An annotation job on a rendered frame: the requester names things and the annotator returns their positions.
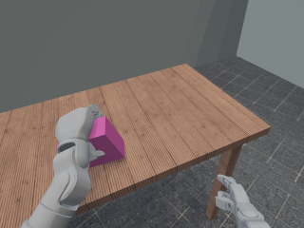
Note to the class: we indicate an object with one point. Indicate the robot left forearm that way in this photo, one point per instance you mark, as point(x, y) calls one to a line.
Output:
point(70, 186)

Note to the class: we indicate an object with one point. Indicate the sponge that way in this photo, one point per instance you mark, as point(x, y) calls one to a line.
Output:
point(105, 137)

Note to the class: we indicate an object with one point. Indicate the table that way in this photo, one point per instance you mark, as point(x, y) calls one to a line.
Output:
point(170, 120)

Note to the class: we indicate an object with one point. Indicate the robot left hand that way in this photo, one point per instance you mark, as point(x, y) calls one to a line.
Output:
point(78, 124)

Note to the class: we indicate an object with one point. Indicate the robot right forearm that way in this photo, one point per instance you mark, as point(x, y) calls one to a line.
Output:
point(247, 216)

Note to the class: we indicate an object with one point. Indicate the robot right hand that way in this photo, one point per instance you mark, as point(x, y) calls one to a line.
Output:
point(228, 202)

